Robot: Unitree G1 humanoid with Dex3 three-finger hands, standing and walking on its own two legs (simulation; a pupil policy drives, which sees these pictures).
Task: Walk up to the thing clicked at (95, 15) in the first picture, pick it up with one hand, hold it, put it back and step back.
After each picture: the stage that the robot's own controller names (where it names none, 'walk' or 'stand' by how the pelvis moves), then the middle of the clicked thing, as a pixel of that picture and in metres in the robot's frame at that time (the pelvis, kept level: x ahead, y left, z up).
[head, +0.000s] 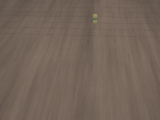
stand; (95, 18) +2.09 -0.16 -0.72
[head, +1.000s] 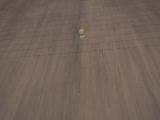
walk; (81, 33) +1.93 +0.20 -0.69
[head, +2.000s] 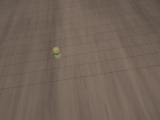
walk; (56, 52) +1.30 +0.43 -0.71
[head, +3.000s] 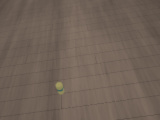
walk; (60, 88) +0.88 +0.34 -0.72
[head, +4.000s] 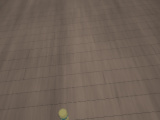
walk; (63, 115) +0.59 +0.26 -0.72
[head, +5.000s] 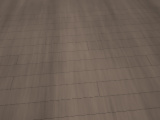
stand; out of the picture +0.46 +0.24 -0.71
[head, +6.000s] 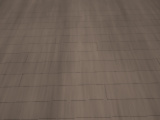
stand; out of the picture +0.45 +0.21 -0.72
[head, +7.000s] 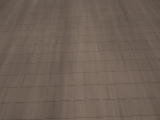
stand; out of the picture +0.45 +0.21 -0.72
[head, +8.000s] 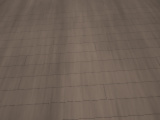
stand; out of the picture +0.44 +0.23 -0.73
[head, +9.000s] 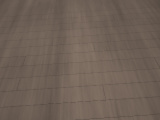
stand; out of the picture +0.43 +0.23 -0.73
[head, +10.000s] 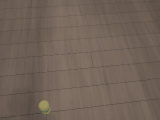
go down; (45, 107) +0.46 +0.25 -0.62
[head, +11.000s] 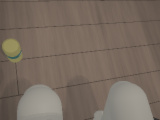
go down; (13, 51) +0.50 +0.29 -0.29
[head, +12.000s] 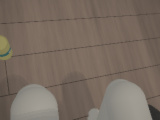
close in; (1, 48) +0.49 +0.30 -0.28
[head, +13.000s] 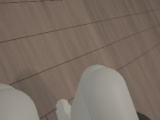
close; out of the picture +0.48 +0.34 -0.22
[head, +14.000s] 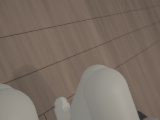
lift; out of the picture +0.46 +0.34 -0.23
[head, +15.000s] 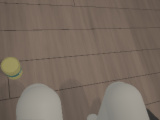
lift; (12, 69) +0.42 +0.27 -0.28
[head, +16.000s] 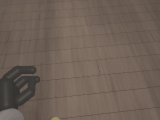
close; out of the picture +0.40 +0.19 -0.61
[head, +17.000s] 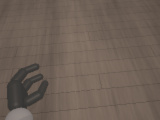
close; out of the picture +0.38 +0.20 -0.68
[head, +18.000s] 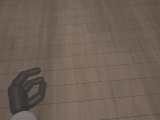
stand; out of the picture +0.39 +0.20 -0.67
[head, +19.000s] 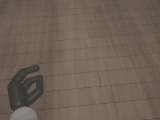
stand; out of the picture +0.38 +0.20 -0.68
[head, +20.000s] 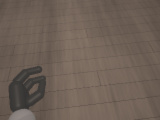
stand; out of the picture +0.38 +0.20 -0.67
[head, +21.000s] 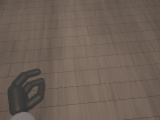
stand; out of the picture +0.38 +0.20 -0.67
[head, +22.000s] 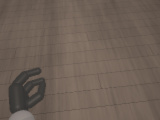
hold; out of the picture +0.38 +0.20 -0.68
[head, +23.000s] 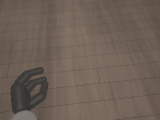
stand; out of the picture +0.38 +0.20 -0.66
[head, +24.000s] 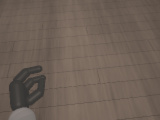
stand; out of the picture +0.39 +0.20 -0.67
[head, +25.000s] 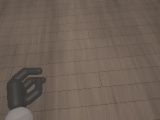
close; out of the picture +0.38 +0.20 -0.67
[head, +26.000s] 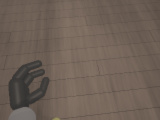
close; out of the picture +0.39 +0.20 -0.64
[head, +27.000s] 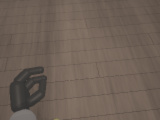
stand; out of the picture +0.39 +0.20 -0.65
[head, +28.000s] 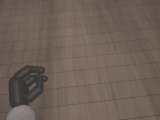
close; out of the picture +0.38 +0.20 -0.66
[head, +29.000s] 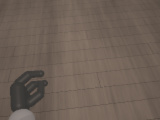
close; out of the picture +0.38 +0.20 -0.67
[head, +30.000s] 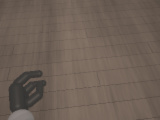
hold; out of the picture +0.38 +0.20 -0.67
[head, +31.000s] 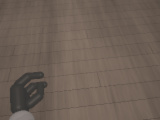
stand; out of the picture +0.38 +0.20 -0.67
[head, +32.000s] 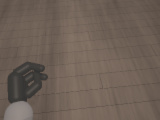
close; out of the picture +0.38 +0.20 -0.67
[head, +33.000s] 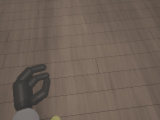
close; out of the picture +0.40 +0.20 -0.63
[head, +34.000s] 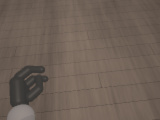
close; out of the picture +0.38 +0.20 -0.67
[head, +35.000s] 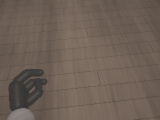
close; out of the picture +0.38 +0.20 -0.67
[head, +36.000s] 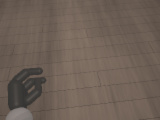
close; out of the picture +0.38 +0.20 -0.67
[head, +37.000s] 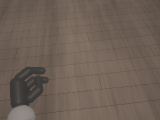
close; out of the picture +0.38 +0.20 -0.68
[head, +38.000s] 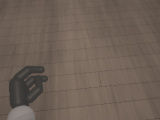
close; out of the picture +0.38 +0.20 -0.67
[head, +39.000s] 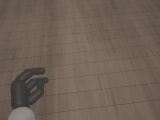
close; out of the picture +0.38 +0.20 -0.68
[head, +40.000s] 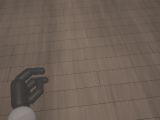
close; out of the picture +0.38 +0.20 -0.67
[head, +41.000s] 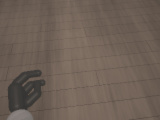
close; out of the picture +0.38 +0.20 -0.67
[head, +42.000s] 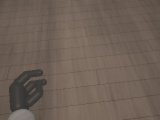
close; out of the picture +0.38 +0.21 -0.67
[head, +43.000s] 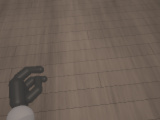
close; out of the picture +0.38 +0.20 -0.68
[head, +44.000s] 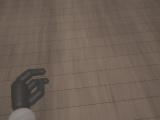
close; out of the picture +0.38 +0.20 -0.67
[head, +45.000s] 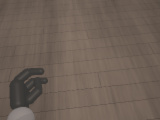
close; out of the picture +0.38 +0.20 -0.67
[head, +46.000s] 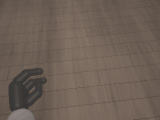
close; out of the picture +0.38 +0.20 -0.67
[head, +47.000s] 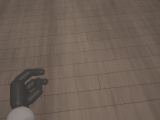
close; out of the picture +0.38 +0.20 -0.68
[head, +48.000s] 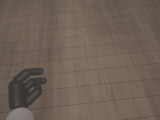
close; out of the picture +0.38 +0.20 -0.67
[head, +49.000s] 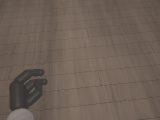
close; out of the picture +0.38 +0.20 -0.67
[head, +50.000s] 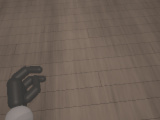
close; out of the picture +0.38 +0.20 -0.68
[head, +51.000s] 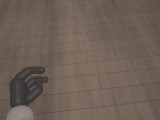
close; out of the picture +0.38 +0.19 -0.67
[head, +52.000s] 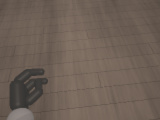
close; out of the picture +0.38 +0.20 -0.67
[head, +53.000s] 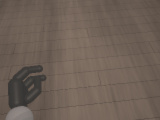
close; out of the picture +0.38 +0.20 -0.67
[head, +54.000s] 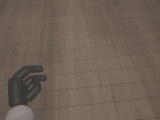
close; out of the picture +0.39 +0.20 -0.67
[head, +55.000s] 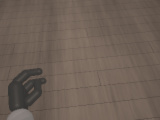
close; out of the picture +0.38 +0.20 -0.67
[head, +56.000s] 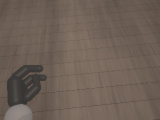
close; out of the picture +0.38 +0.20 -0.68
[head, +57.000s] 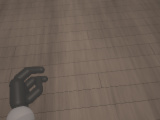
close; out of the picture +0.37 +0.20 -0.67
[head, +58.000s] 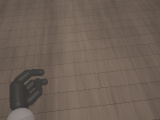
close; out of the picture +0.38 +0.20 -0.68
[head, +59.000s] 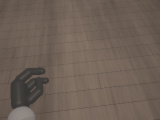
close; out of the picture +0.38 +0.20 -0.68
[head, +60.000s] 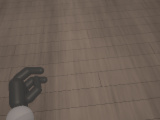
close; out of the picture +0.38 +0.20 -0.67
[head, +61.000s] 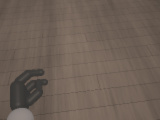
close; out of the picture +0.38 +0.20 -0.68
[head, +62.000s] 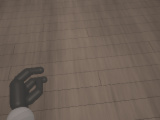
close; out of the picture +0.38 +0.20 -0.67
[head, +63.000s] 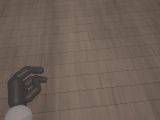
close; out of the picture +0.38 +0.20 -0.67
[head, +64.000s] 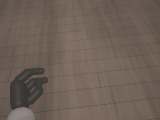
close; out of the picture +0.38 +0.20 -0.67
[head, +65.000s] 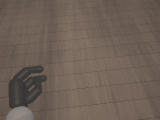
close; out of the picture +0.39 +0.20 -0.67
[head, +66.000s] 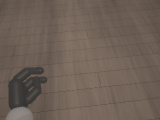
close; out of the picture +0.38 +0.20 -0.67
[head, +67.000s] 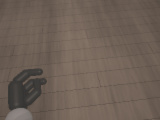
close; out of the picture +0.37 +0.20 -0.68
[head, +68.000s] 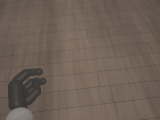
close; out of the picture +0.38 +0.20 -0.68
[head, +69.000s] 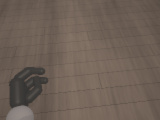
close; out of the picture +0.38 +0.20 -0.68
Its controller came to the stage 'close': yes
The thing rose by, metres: 0.01
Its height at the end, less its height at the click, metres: +0.00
